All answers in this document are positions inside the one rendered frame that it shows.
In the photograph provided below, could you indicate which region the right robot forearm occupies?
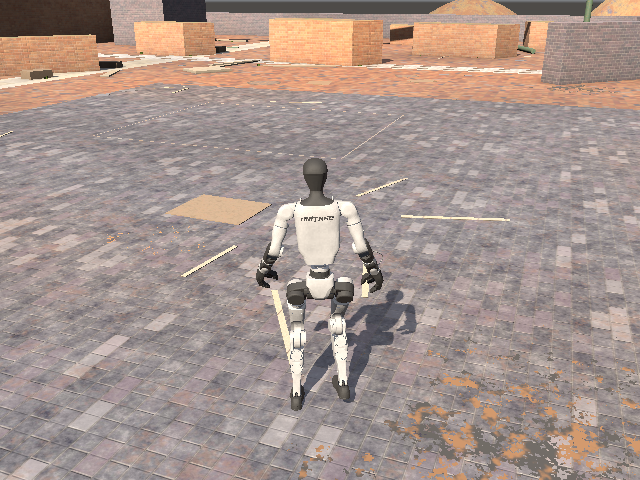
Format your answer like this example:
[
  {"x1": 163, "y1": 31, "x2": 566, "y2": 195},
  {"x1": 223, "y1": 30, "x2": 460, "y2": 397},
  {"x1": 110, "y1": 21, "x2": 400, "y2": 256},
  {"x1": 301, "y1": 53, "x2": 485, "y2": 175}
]
[{"x1": 359, "y1": 238, "x2": 380, "y2": 275}]

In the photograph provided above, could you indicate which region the robot right upper arm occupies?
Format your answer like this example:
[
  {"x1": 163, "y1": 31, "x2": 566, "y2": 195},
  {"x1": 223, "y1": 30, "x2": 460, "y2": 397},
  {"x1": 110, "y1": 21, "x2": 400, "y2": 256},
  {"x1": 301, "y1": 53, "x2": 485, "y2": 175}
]
[{"x1": 337, "y1": 200, "x2": 368, "y2": 255}]

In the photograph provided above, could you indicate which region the robot left upper arm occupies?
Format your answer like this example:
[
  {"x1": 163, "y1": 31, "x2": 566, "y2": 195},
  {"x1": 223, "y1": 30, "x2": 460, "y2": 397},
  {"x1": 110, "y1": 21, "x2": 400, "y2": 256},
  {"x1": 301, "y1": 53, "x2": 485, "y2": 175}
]
[{"x1": 268, "y1": 202, "x2": 296, "y2": 258}]

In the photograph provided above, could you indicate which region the robot left shin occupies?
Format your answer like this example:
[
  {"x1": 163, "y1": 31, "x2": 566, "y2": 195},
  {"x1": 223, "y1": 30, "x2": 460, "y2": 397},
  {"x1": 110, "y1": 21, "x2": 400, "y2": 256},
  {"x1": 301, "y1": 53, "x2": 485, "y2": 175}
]
[{"x1": 290, "y1": 330, "x2": 304, "y2": 397}]

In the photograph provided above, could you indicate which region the left robot forearm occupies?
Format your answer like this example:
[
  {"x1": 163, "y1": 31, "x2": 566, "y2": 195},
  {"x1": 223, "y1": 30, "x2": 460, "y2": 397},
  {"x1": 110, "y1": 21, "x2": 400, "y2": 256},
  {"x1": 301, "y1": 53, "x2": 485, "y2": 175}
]
[{"x1": 258, "y1": 242, "x2": 277, "y2": 274}]

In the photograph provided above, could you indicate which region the right robot hand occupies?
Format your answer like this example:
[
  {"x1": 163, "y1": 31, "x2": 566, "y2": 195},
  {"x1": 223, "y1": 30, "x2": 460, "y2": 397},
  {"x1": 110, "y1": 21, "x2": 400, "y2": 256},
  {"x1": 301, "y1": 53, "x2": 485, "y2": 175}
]
[{"x1": 361, "y1": 270, "x2": 384, "y2": 293}]

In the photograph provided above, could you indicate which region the left robot hand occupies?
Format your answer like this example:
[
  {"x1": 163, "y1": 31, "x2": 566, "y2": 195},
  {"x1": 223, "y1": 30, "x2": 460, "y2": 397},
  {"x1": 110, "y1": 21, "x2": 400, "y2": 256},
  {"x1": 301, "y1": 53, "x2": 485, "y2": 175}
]
[{"x1": 256, "y1": 266, "x2": 278, "y2": 288}]

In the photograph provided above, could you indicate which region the robot right shin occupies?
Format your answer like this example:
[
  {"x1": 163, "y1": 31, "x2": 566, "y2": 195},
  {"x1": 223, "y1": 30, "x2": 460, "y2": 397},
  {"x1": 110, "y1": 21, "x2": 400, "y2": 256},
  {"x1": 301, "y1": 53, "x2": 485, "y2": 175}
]
[{"x1": 331, "y1": 317, "x2": 348, "y2": 386}]

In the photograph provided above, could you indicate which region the robot shin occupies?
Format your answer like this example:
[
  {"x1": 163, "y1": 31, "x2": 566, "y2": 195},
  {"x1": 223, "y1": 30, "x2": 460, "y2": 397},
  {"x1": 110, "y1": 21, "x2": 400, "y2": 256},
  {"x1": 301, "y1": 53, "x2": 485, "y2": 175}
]
[
  {"x1": 290, "y1": 330, "x2": 304, "y2": 397},
  {"x1": 331, "y1": 317, "x2": 348, "y2": 386}
]

